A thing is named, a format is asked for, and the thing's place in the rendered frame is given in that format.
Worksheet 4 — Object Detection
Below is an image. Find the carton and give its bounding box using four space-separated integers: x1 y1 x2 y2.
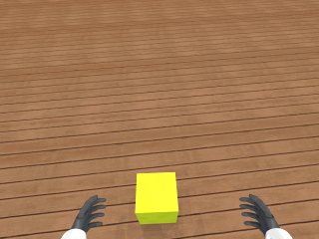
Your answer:
135 172 178 224

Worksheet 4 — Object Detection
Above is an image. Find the robot right forearm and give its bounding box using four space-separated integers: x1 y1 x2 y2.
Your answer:
265 228 292 239

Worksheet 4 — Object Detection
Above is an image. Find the right robot hand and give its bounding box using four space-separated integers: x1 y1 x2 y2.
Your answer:
239 194 280 238

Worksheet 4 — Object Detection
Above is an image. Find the robot left forearm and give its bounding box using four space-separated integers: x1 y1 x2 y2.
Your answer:
61 228 87 239

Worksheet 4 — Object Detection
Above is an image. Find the left robot hand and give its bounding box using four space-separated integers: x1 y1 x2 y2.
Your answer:
71 195 107 233

